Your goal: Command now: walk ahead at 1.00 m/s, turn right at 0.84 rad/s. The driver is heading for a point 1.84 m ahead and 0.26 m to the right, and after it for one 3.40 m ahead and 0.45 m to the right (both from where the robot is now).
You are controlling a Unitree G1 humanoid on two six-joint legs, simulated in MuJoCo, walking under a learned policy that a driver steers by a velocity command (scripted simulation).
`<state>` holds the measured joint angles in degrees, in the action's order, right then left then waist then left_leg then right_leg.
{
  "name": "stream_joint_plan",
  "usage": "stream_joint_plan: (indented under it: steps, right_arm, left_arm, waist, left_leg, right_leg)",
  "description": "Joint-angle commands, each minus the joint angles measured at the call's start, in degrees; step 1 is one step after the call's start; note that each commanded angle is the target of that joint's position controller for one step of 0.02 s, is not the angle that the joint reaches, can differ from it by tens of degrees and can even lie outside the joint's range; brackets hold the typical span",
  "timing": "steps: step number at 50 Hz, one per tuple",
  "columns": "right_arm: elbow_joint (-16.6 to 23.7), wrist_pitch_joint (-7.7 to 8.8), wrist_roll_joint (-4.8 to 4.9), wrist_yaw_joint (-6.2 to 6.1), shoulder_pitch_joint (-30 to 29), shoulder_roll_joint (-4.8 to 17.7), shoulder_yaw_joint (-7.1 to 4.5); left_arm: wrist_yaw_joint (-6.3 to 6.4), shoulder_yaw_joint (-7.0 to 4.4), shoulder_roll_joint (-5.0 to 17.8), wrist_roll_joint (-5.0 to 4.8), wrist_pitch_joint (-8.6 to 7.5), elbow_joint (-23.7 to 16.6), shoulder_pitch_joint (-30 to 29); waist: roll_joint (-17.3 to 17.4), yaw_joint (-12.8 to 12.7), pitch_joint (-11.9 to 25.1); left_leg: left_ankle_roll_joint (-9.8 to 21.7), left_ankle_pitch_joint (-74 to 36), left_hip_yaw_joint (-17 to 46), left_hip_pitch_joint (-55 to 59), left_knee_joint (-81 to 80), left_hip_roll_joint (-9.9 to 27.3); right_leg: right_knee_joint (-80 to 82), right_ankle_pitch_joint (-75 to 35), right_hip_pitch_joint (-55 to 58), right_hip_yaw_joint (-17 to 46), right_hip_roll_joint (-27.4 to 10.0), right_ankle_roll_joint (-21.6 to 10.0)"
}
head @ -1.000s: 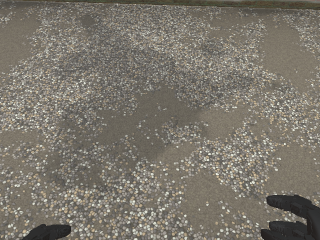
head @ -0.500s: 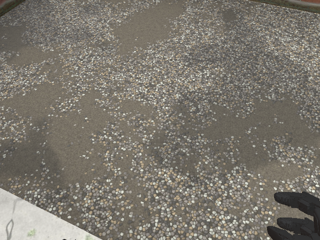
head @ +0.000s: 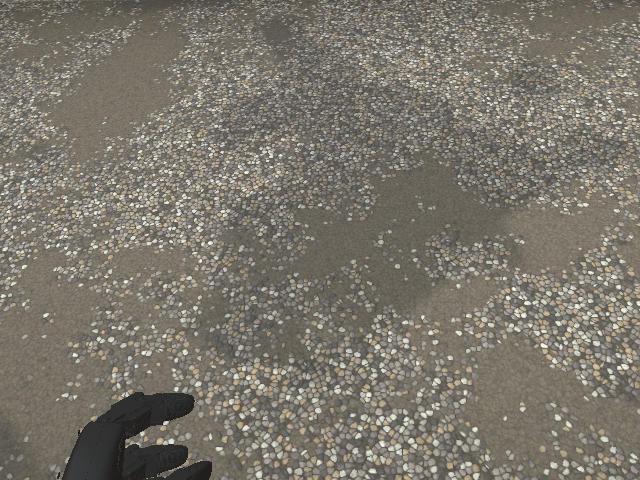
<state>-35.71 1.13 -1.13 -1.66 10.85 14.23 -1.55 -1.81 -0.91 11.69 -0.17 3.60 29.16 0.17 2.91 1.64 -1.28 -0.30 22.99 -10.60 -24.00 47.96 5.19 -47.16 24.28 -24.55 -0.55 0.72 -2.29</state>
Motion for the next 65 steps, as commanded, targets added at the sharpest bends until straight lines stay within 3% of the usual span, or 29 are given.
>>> stream_joint_plan:
  steps: [1, 3, 5, 7, 8, 11, 12, 13, 14, 15, 17, 21, 27, 29, 30, 31, 32, 33, 36, 39, 43, 44, 45, 46, 48, 52, 57, 60, 65]
  right_arm:
    - [14.33, 0.35, -0.01, -0.78, -19.17, 4.73, -0.89]
    - [13.10, 0.60, -0.06, -0.44, -15.36, 4.56, -0.65]
    - [12.31, 0.16, -0.05, -0.50, -12.72, 2.91, -0.38]
    - [11.83, -0.95, -0.15, -0.05, -10.48, 1.92, 0.04]
    - [11.16, -1.47, -0.28, 0.70, -9.96, 1.88, 0.39]
    - [9.68, -1.46, 0.94, 1.42, -5.30, 1.60, 0.54]
    - [7.80, -1.50, 0.30, 0.93, -1.44, 0.43, 1.10]
    - [6.91, -0.96, -1.86, 0.83, 2.26, 2.27, 1.02]
    - [6.71, -1.35, -2.53, 0.77, 3.00, 7.92, -0.79]
    - [6.77, -1.38, -1.47, 0.19, 5.08, 10.60, -1.99]
    - [7.86, -0.84, -1.09, -0.23, -2.86, 6.94, -0.31]
    - [8.13, 0.44, -1.09, 0.86, -9.51, 5.48, 0.51]
    - [6.18, 1.36, 0.00, 2.05, -7.80, 6.54, -0.10]
    - [5.86, 0.55, 0.35, 2.43, -6.06, 3.89, 0.18]
    - [5.96, -0.04, -0.14, 2.64, -0.61, 0.74, 0.91]
    - [9.08, -0.45, -0.34, 3.16, -6.17, 0.33, 1.58]
    - [11.27, -0.84, 0.53, 3.06, -12.86, 2.32, 0.83]
    - [11.47, -0.83, 1.24, 3.03, -13.49, 3.80, -0.08]
    - [9.26, -0.50, 2.41, 1.94, -10.08, 0.47, 0.55]
    - [8.08, -1.16, 0.88, 1.51, -8.45, -0.27, 0.75]
    - [6.34, -1.76, 1.48, 3.00, -4.83, -2.83, 1.81]
    - [5.67, -2.12, 0.79, 2.77, -4.01, -2.06, 1.82]
    - [6.15, -2.76, 1.73, 2.81, -5.25, 0.70, 1.00]
    - [8.50, -4.05, 3.27, 2.44, -7.75, 3.27, -0.39]
    - [10.53, -5.21, 2.54, 1.91, -11.44, 4.42, -0.62]
    - [12.45, -4.92, 3.10, 2.02, -17.32, 0.98, 0.12]
    - [11.22, -3.88, 3.04, 2.94, -15.94, -0.54, -0.08]
    - [10.48, -4.16, 2.04, 3.60, -15.19, -1.40, 0.37]
    - [7.99, -4.81, 3.46, 3.77, -9.86, 0.77, -0.04]
  left_arm:
    - [0.96, -4.49, 13.86, -0.38, 0.92, -1.96, 10.58]
    - [2.41, -3.42, 10.76, 0.92, 0.65, -3.78, 3.74]
    - [2.42, -1.88, 6.75, 0.46, -0.25, -5.80, -3.54]
    - [2.13, -1.70, 6.85, 0.25, -1.69, -6.20, -5.66]
    - [2.07, -1.87, 8.55, -1.30, -2.08, -6.09, -5.75]
    - [2.21, -2.67, 9.39, -1.39, -1.74, -6.27, -7.20]
    - [2.78, -2.21, 7.63, -1.27, -1.12, -5.86, -7.10]
    - [2.81, -1.40, 3.38, -1.66, -1.08, -6.22, -2.91]
    - [3.30, -1.62, 2.74, -3.00, -1.46, -7.88, -0.62]
    - [3.38, -3.08, 6.55, -2.08, -2.16, -6.98, -3.23]
    - [2.70, -3.61, 7.70, -0.33, -2.26, -6.41, -5.66]
    - [0.75, -2.47, 6.94, -0.75, 0.62, -5.65, -5.33]
    - [0.46, 0.30, 3.66, -0.03, -0.64, -5.09, -5.31]
    - [-0.02, 0.58, 2.80, 0.81, -0.43, -2.58, -0.03]
    - [0.04, 0.30, 5.03, 0.75, -0.62, -2.10, 1.14]
    - [-0.01, -0.78, 9.25, -2.02, -0.35, -3.11, 0.36]
    - [0.25, -1.16, 11.28, -2.32, -0.16, -3.42, 1.52]
    - [1.20, -1.43, 11.91, -1.26, 0.03, -3.50, 2.30]
    - [3.39, -0.78, 8.19, 1.48, -2.34, -3.09, -0.20]
    - [3.46, 0.00, 5.15, 1.47, -5.13, -2.57, -1.93]
    - [3.00, -0.07, 4.68, 0.27, -5.64, -2.36, -3.83]
    - [3.52, 0.20, 2.64, 0.63, -5.03, -2.25, -1.79]
    - [4.08, 0.65, 1.12, 1.60, -4.23, -3.49, -1.39]
    - [4.53, 1.06, 0.95, 1.40, -3.83, -5.35, -4.49]
    - [4.25, 0.59, 2.43, 0.33, -3.99, -7.24, -8.01]
    - [3.38, 0.36, 2.18, 1.67, -4.97, -4.26, -1.68]
    - [3.97, -1.59, 5.66, 2.15, -3.39, -2.08, 1.54]
    - [4.28, -1.55, 5.48, 2.04, -3.54, -1.76, -0.34]
    - [3.58, -0.86, 1.64, 0.99, -2.09, -4.29, -5.25]
  waist:
    - [-21.14, -11.79, 8.54]
    - [-13.42, -6.60, 7.99]
    - [-11.17, -2.13, 7.80]
    - [-10.71, -0.46, 8.16]
    - [-11.26, -0.64, 10.57]
    - [-8.50, 2.70, 6.83]
    - [-3.81, 4.55, 5.55]
    - [9.03, 3.85, 8.04]
    - [21.48, 4.36, 9.17]
    - [16.72, 6.12, 8.01]
    - [7.72, 2.08, 3.60]
    - [6.37, -1.84, 3.60]
    - [1.50, -1.27, 7.31]
    - [-2.98, -1.25, 8.41]
    - [-13.73, 1.04, 11.70]
    - [-22.48, -3.89, 11.59]
    - [-23.03, -7.30, 8.57]
    - [-19.96, -7.67, 8.89]
    - [-11.95, -4.20, 9.91]
    - [-7.46, -2.46, 10.72]
    - [-5.58, -0.03, 9.67]
    - [1.20, -1.18, 8.44]
    - [7.68, -2.46, 6.92]
    - [11.04, 0.60, 5.88]
    - [8.46, 0.93, 3.13]
    - [-1.00, -1.96, 6.74]
    - [-13.53, -3.36, 8.07]
    - [-10.43, -1.80, 4.12]
    - [2.48, 3.12, 6.00]
  left_leg:
    - [-5.33, 7.06, 10.15, -29.59, 15.53, -6.11]
    - [-6.61, 3.90, 14.50, -31.09, 19.95, -4.67]
    - [-6.63, 0.63, 14.08, -23.61, 17.34, -4.21]
    - [-5.29, -2.12, 12.20, -9.70, 13.93, -4.66]
    - [-4.83, -3.00, 10.52, -1.06, 12.78, -6.25]
    - [-4.22, -12.01, 11.06, 14.31, -4.35, -5.92]
    - [-3.32, -11.92, 12.30, 21.42, -11.33, -4.75]
    - [-1.21, -21.23, 19.10, 29.90, -9.98, 3.11]
    - [-0.07, -25.36, 30.49, 32.73, -13.46, 12.21]
    - [1.24, -16.75, 37.94, 28.43, -19.31, 14.73]
    - [2.78, -8.24, 34.09, 17.30, -21.55, 15.04]
    - [4.03, -1.89, 21.12, 3.59, -24.43, 12.81]
    - [3.39, 1.80, 9.29, 0.56, -20.91, 11.42]
    - [2.25, 3.90, 5.24, 0.55, -11.76, 7.34]
    - [0.31, 0.88, 1.10, -2.74, -2.09, 2.11]
    - [-2.49, 4.92, -1.37, -6.56, 3.17, -3.38]
    - [-3.30, 9.98, 1.76, -12.80, 10.10, -4.18]
    - [-3.74, 9.66, 5.32, -15.08, 14.73, -4.06]
    - [-2.25, 3.88, 13.27, -9.69, 16.01, -3.84]
    - [0.25, 1.37, 12.18, -1.45, 10.24, -3.70]
    - [2.77, -8.05, 6.77, 15.90, -9.62, -5.26]
    - [4.14, -15.63, 10.60, 19.53, -10.53, -3.96]
    - [6.43, -28.10, 17.19, 18.28, -9.07, -2.09]
    - [9.02, -22.52, 27.36, 13.64, -14.81, 1.05]
    - [10.40, -19.08, 33.42, 10.71, -19.71, 3.17]
    - [7.17, -20.42, 26.05, 3.57, -15.55, -3.63]
    - [4.44, -11.31, 14.43, -4.02, -5.02, -8.25]
    - [4.73, -12.17, 13.04, 2.84, -6.60, -6.06]
    - [7.90, -31.07, 23.84, 2.09, -10.46, -7.60]
  right_leg:
    - [19.04, -18.69, 24.46, 34.21, -12.83, -13.76]
    - [17.37, -19.81, 19.91, 32.87, -12.78, -14.39]
    - [16.15, -17.09, 10.39, 28.78, -8.65, -11.08]
    - [18.32, -13.49, -0.86, 24.35, -4.84, -8.92]
    - [20.85, -12.49, -4.18, 24.33, -3.16, -8.20]
    - [19.35, -10.04, -9.71, 23.18, -0.77, -6.60]
    - [14.67, -10.70, -11.96, 23.47, -0.43, -5.22]
    - [0.09, -1.56, -18.60, 19.00, 4.91, -2.43]
    - [-6.16, 10.22, -27.80, 14.89, 8.14, -0.73]
    - [-12.88, 6.81, -29.99, 13.41, 7.06, 0.53]
    - [-17.61, -1.09, -27.41, 12.41, 4.30, 1.94]
    - [-22.65, -8.01, -17.13, 5.58, 0.49, 3.80]
    - [1.04, -10.09, 2.18, -2.55, -2.20, 1.48]
    - [5.77, -12.02, 9.11, -3.88, -1.24, -0.05]
    - [3.63, -23.16, 15.47, 0.00, -1.47, -1.62]
    - [15.35, -13.06, 11.37, 13.12, -6.30, -4.38]
    - [24.30, -4.62, 10.38, 22.50, -11.61, -6.88]
    - [25.98, -3.25, 11.94, 25.41, -14.29, -8.73]
    - [22.40, -8.21, 7.16, 18.86, -15.90, -7.55]
    - [21.23, -11.61, 3.44, 13.43, -15.05, -4.52]
    - [18.28, -10.12, -1.47, 4.89, -11.73, -0.55]
    - [11.88, -12.66, -3.34, 1.01, -7.61, 1.57]
    - [6.10, -12.95, -5.20, -3.65, -2.63, 4.12]
    - [5.26, -9.40, -6.90, -3.74, -0.64, 5.75]
    - [3.02, -4.63, -7.94, -1.79, 0.18, 6.94]
    - [10.22, -16.65, 10.18, -2.93, -0.71, 6.35]
    - [17.22, -17.97, 20.44, 0.68, -12.20, 2.00]
    - [19.43, -12.17, 10.43, -3.51, -11.91, 2.97]
    - [5.03, -11.25, 9.71, -10.02, -2.28, 5.74]
